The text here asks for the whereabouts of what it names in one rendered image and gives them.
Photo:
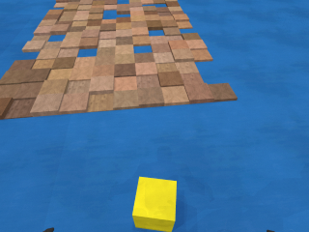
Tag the carton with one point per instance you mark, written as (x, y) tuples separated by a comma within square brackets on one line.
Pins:
[(155, 204)]

